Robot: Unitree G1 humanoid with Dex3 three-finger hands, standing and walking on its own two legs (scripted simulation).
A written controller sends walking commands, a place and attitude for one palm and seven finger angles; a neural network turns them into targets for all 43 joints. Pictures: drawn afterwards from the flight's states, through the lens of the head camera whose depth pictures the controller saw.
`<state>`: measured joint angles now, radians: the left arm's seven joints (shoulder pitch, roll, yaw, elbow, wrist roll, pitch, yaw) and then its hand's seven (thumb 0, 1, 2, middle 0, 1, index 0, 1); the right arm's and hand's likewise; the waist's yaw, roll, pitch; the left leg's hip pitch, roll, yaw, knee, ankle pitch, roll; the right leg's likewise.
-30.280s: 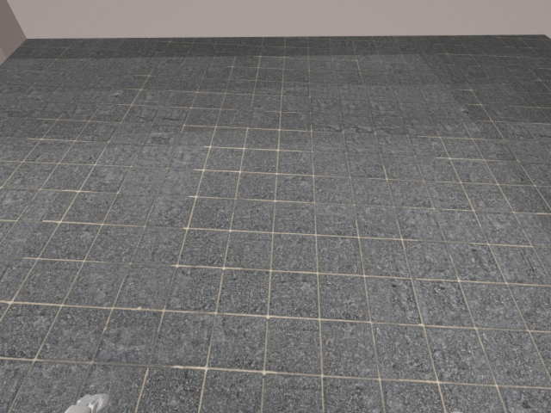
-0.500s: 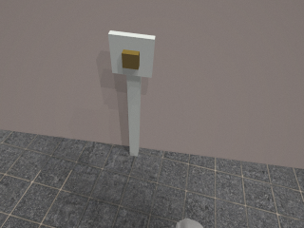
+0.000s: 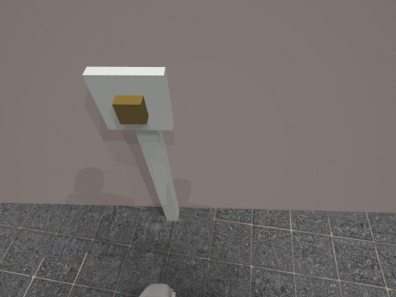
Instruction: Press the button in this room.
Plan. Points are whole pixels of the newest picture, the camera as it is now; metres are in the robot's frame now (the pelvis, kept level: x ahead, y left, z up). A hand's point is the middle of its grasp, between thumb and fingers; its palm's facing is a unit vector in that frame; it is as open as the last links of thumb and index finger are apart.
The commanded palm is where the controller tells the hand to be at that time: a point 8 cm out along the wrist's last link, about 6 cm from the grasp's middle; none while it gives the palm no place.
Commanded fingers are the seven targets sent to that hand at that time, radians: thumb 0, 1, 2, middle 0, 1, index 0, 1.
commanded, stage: come to a stop and stand still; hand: left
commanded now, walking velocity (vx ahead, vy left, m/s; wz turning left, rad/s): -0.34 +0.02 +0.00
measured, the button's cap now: (131, 109) +0.50 +0.18 +0.08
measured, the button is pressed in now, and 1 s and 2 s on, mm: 0 0 0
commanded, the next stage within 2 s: look again from close up in 0.98 s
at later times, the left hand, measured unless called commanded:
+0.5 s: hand out of the picture +0.05 +0.27 -0.18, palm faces +0.02 -0.98 -0.19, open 7.4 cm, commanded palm none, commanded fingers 0.00 0.90 0.90 -0.20 -0.30 -0.20 -0.30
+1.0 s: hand out of the picture -0.02 +0.18 -0.15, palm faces +0.02 -0.97 -0.23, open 7.3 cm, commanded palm none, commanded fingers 0.00 0.90 0.90 -0.20 -0.30 -0.20 -0.30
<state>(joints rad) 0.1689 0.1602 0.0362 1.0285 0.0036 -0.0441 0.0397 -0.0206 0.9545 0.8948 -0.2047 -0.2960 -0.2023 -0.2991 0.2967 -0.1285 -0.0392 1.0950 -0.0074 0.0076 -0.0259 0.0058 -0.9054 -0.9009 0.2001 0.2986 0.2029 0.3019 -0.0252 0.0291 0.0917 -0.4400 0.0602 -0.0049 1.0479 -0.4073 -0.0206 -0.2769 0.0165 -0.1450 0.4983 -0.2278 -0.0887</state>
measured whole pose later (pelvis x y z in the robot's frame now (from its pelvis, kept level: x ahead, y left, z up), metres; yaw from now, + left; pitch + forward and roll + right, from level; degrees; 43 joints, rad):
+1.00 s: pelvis -0.02 +0.01 +0.01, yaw -2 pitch +0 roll +2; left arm 0.31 0.11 0.02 1.08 0.02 -0.01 0.02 0.01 0.92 0.90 -0.20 -0.30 -0.20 -0.30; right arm 0.34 -0.20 -0.06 1.11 -0.03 0.04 0.01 0.01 -0.91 -0.90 0.20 0.30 0.20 0.30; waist 0.00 0.04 0.02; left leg -0.39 0.03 0.05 0.79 -0.33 -0.05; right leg -0.11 -0.07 -0.05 0.40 -0.29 0.01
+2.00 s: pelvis -0.02 +0.04 -0.01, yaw -3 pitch +1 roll -1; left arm 0.33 0.18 0.01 1.02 0.03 0.04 0.00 0.00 0.91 0.90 -0.20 -0.30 -0.20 -0.30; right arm 0.32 -0.19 -0.02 1.06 -0.03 0.02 -0.03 0.01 -0.90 -0.90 0.20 0.30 0.21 0.30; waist -0.01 0.01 0.02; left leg -0.32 0.06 0.08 0.64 -0.35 0.02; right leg -0.22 -0.03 -0.05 0.56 -0.36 0.03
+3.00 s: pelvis -0.02 +0.00 +0.00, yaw -2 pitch +0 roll -1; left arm 0.32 0.13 -0.03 1.08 0.01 -0.02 0.04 0.00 0.91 0.90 -0.20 -0.30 -0.20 -0.30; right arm 0.30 -0.15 0.01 1.10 -0.02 0.01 -0.01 0.01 -0.91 -0.90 0.20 0.30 0.20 0.30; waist 0.00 0.02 0.03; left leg -0.27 0.06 0.08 0.52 -0.26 -0.01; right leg -0.18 0.02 -0.10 0.45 -0.28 -0.03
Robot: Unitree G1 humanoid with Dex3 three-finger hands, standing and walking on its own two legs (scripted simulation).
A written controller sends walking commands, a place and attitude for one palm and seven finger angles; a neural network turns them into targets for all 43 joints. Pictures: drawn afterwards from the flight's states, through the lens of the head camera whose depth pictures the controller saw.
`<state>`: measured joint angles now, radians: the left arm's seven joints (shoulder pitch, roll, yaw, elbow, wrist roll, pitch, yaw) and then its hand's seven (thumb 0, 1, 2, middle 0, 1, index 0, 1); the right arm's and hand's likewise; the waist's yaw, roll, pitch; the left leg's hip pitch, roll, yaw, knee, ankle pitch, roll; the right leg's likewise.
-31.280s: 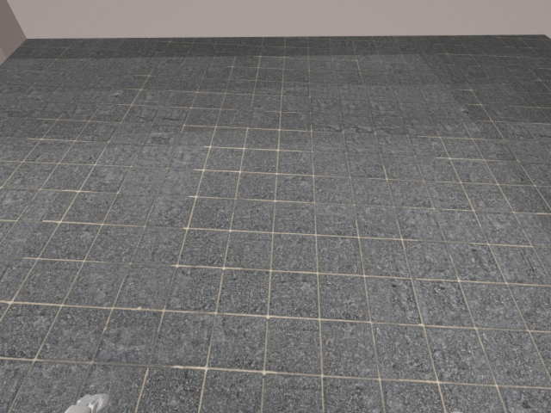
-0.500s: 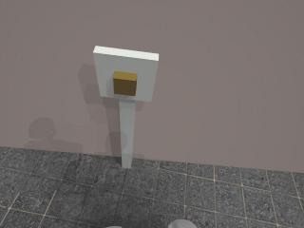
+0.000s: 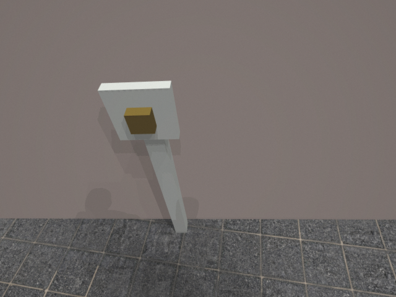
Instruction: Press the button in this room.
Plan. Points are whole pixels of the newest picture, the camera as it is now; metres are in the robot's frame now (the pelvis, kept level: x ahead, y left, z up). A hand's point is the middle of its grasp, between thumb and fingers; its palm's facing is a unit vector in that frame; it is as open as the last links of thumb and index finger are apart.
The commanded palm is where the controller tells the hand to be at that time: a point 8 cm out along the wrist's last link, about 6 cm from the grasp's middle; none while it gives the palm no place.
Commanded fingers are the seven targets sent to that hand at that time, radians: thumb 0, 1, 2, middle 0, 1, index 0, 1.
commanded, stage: look again from close up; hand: left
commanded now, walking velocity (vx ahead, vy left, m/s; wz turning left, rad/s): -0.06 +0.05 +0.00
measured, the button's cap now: (141, 120) +0.51 +0.18 +0.07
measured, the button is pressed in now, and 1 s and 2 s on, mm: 0 0 0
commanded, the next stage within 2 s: shuffle to correct the standing spot in 0.56 s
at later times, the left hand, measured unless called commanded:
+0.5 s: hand out of the picture +0.03 +0.26 -0.19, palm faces +0.02 -0.97 -0.24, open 7.4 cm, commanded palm none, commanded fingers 0.00 0.90 0.90 -0.20 -0.30 -0.20 -0.30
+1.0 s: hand out of the picture +0.00 +0.21 -0.19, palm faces -0.03 -0.98 -0.19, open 7.4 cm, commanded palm none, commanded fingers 0.00 0.90 0.90 -0.20 -0.30 -0.20 -0.30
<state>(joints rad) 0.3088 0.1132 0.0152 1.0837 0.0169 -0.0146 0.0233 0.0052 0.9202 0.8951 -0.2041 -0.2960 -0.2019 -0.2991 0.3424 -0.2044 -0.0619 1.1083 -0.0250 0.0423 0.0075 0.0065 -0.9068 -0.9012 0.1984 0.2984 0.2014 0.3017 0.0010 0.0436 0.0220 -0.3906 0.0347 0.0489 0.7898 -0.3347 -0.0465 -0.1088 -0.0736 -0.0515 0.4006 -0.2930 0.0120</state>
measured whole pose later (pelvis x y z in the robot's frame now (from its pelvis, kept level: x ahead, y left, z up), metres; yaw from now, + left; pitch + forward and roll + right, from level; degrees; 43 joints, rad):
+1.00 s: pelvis +0.00 +0.02 -0.02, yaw -2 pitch +1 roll -1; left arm 0.33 0.18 0.01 1.02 0.03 0.04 0.00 0.00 0.91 0.90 -0.20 -0.30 -0.20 -0.30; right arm 0.32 -0.19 -0.02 1.06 -0.03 0.02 -0.03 0.01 -0.90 -0.90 0.20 0.30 0.21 0.30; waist -0.01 0.01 0.02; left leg -0.32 0.06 0.08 0.64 -0.35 0.02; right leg -0.22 -0.03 -0.05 0.56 -0.36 0.03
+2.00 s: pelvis +0.00 -0.02 -0.01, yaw +0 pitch +0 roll -1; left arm 0.32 0.13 -0.03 1.08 0.01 -0.02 0.04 0.00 0.91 0.90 -0.20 -0.30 -0.20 -0.30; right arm 0.30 -0.15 0.01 1.10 -0.02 0.01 -0.01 0.01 -0.91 -0.90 0.20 0.30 0.20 0.30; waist 0.00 0.02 0.03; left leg -0.27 0.06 0.08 0.52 -0.26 -0.01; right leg -0.18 0.02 -0.10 0.45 -0.28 -0.03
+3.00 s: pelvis +0.02 +0.00 -0.01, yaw +0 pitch -1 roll +0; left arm 0.30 0.15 -0.02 1.13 0.01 -0.01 0.04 0.00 0.91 0.90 -0.20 -0.30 -0.20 -0.30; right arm 0.26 -0.15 0.02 1.15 -0.02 -0.01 -0.03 0.01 -0.92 -0.90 0.20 0.30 0.20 0.30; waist 0.01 -0.02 0.03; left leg -0.18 0.01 0.10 0.46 -0.27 0.02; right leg -0.12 -0.03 -0.08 0.46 -0.33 0.00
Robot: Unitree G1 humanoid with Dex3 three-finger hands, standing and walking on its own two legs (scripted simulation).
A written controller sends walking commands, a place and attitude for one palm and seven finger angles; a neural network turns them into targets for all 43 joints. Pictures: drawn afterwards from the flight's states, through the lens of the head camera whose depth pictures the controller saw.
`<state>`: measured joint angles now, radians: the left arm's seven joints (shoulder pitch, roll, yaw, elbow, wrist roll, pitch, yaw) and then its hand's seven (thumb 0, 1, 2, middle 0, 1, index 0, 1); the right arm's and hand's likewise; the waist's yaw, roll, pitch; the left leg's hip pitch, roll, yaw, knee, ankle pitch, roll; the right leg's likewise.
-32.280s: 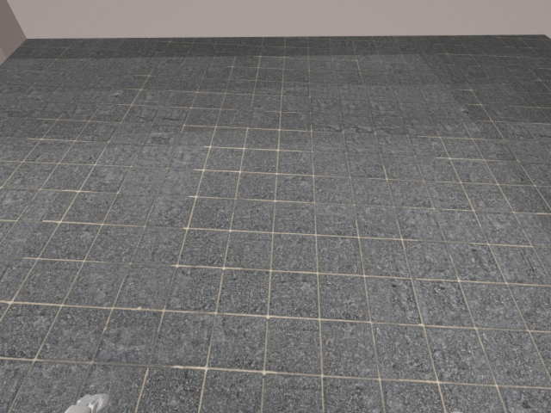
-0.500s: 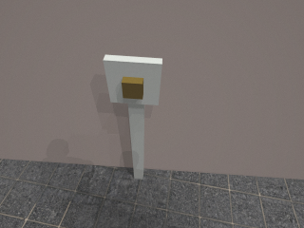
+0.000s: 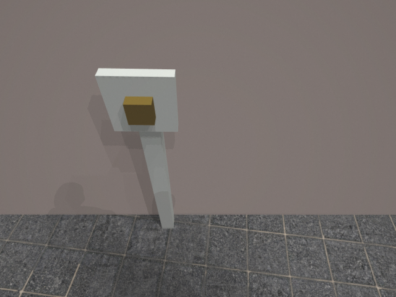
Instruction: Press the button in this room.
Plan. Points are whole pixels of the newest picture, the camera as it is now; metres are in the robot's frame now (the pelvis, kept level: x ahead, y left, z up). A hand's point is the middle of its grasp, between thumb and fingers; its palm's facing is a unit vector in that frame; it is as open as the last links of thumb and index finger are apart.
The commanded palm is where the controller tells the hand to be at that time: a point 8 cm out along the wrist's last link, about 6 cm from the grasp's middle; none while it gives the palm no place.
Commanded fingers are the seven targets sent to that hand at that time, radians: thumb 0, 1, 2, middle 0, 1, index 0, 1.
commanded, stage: come to a stop and stand still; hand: left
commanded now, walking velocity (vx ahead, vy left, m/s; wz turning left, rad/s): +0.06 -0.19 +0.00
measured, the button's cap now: (140, 110) +0.50 +0.17 +0.09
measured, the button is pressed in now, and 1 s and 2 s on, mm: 0 0 0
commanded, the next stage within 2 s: look again from close up in 1.88 s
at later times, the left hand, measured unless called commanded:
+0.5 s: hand out of the picture +0.02 +0.13 -0.16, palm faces +0.06 -0.97 -0.22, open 7.3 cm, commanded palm none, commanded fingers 0.00 0.90 0.90 -0.20 -0.30 -0.20 -0.30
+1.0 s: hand out of the picture -0.02 +0.12 -0.17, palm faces +0.04 -0.98 -0.18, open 7.3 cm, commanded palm none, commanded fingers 0.00 0.90 0.90 -0.20 -0.30 -0.20 -0.30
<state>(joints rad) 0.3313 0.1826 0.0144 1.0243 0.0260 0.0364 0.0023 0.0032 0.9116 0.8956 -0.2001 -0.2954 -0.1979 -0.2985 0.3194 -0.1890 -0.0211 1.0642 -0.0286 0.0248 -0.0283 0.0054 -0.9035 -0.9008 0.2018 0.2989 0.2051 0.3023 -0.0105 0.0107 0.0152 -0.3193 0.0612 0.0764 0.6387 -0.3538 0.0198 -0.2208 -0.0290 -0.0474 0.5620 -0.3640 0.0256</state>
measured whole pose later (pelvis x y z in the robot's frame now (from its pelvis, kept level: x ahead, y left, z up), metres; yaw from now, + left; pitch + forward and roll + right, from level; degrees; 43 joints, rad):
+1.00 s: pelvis +0.00 -0.04 +0.01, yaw +2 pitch +0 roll -1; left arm 0.32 0.13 -0.03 1.08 0.01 -0.02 0.04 0.00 0.91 0.90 -0.20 -0.30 -0.20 -0.30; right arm 0.30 -0.15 0.01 1.10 -0.02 0.01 -0.01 0.01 -0.91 -0.90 0.20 0.30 0.20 0.30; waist 0.00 0.02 0.03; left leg -0.27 0.06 0.08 0.52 -0.26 -0.01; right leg -0.18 0.02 -0.10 0.45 -0.28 -0.03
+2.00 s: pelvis +0.02 -0.03 +0.01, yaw +2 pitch -1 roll +0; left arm 0.30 0.15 -0.02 1.13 0.01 -0.01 0.04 0.00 0.91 0.90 -0.20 -0.30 -0.20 -0.30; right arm 0.26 -0.15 0.02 1.15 -0.02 -0.01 -0.03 0.01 -0.92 -0.90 0.20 0.30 0.20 0.30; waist 0.01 -0.02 0.03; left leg -0.18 0.01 0.10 0.46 -0.27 0.02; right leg -0.12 -0.03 -0.08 0.46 -0.33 0.00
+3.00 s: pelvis -0.02 -0.06 -0.06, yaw +3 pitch +10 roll +1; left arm 0.47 0.13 0.06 0.06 -0.20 -0.46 -0.23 0.01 0.91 0.89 -0.58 -0.70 -0.57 -0.71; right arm 0.11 -0.26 -0.08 0.49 0.01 -0.17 -0.02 0.01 -0.91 -0.90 0.20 0.30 0.20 0.30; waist 0.02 -0.04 -0.13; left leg -0.75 0.05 0.06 1.03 -0.45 -0.02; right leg -0.70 -0.03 -0.10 1.07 -0.55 -0.06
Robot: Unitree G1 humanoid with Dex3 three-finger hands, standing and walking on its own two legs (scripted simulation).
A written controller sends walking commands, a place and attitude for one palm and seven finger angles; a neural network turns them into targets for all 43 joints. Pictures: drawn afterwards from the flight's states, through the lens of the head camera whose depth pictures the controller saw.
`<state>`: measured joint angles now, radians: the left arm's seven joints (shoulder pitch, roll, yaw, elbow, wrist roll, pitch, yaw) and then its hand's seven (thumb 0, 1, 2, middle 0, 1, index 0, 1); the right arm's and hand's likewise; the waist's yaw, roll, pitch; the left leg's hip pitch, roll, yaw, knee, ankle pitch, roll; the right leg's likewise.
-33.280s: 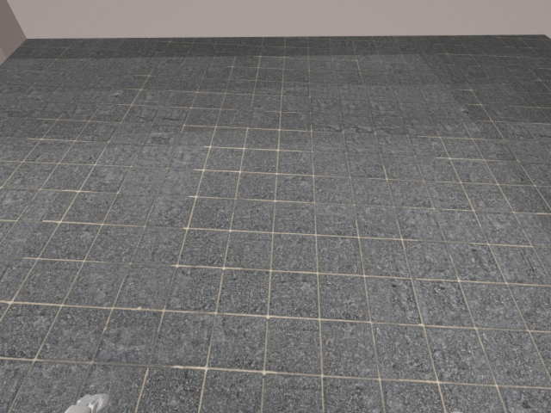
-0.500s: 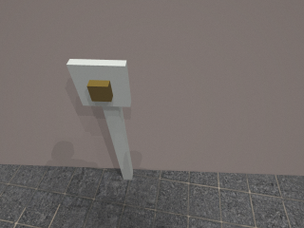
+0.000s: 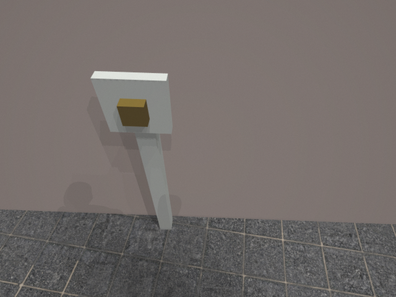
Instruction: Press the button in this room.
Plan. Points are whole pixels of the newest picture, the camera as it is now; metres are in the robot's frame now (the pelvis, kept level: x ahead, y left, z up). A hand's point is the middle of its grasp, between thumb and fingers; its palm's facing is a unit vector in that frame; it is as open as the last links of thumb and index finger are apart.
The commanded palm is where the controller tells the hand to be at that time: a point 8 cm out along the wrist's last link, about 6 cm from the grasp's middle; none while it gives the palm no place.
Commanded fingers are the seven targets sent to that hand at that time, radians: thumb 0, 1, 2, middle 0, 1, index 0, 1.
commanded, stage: come to a stop and stand still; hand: left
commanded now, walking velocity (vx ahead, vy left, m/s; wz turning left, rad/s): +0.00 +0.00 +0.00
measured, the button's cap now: (134, 112) +0.51 +0.19 +0.08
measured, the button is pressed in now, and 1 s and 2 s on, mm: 0 0 0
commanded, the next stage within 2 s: look again from close up in 0.88 s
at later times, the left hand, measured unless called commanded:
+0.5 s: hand out of the picture +0.02 +0.20 -0.17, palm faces +0.02 -0.98 -0.20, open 7.3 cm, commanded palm none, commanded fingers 0.00 0.90 0.90 -0.20 -0.30 -0.20 -0.30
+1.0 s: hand out of the picture +0.01 +0.18 -0.18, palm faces +0.03 -0.98 -0.17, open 7.4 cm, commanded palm none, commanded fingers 0.00 0.90 0.90 -0.20 -0.30 -0.20 -0.30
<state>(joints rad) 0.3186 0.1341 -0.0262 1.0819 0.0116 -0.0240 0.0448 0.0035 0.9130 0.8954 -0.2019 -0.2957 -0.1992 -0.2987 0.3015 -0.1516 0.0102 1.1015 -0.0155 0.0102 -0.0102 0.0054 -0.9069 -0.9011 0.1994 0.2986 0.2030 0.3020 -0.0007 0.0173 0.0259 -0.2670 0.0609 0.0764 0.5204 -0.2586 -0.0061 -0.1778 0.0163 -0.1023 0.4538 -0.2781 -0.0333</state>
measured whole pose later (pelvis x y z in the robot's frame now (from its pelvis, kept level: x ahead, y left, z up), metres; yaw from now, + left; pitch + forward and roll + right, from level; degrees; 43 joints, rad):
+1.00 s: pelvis +0.03 +0.01 +0.00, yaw +0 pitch -1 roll +0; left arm 0.30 0.15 -0.02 1.13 0.01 -0.01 0.04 0.00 0.91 0.90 -0.20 -0.30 -0.20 -0.30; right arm 0.26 -0.15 0.02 1.15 -0.02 -0.01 -0.03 0.01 -0.92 -0.90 0.20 0.30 0.20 0.30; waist 0.01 -0.02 0.03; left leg -0.18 0.01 0.10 0.46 -0.27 0.02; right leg -0.12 -0.03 -0.08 0.46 -0.33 0.00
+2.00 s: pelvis -0.02 -0.02 -0.07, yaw +1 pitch +10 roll +1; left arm 0.47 0.13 0.06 0.06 -0.20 -0.46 -0.23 0.01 0.91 0.89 -0.58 -0.70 -0.57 -0.71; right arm 0.11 -0.26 -0.08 0.49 0.01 -0.17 -0.02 0.01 -0.91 -0.90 0.20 0.30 0.20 0.30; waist 0.02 -0.04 -0.13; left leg -0.75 0.05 0.06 1.03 -0.45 -0.02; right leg -0.70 -0.03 -0.10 1.07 -0.55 -0.06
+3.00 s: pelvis +0.00 +0.02 -0.03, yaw +2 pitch +5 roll -2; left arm 0.35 0.26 0.20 -0.11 -0.28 -0.19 -0.26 0.02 0.90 0.90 -1.30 -1.50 -1.30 -1.50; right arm 0.22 -0.23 0.06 0.54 0.03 -0.21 -0.05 0.01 -0.90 -0.90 0.20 0.30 0.21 0.30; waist 0.03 0.04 -0.07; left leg -0.53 0.03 0.04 0.82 -0.38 0.03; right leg -0.42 -0.03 -0.12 0.76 -0.43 0.00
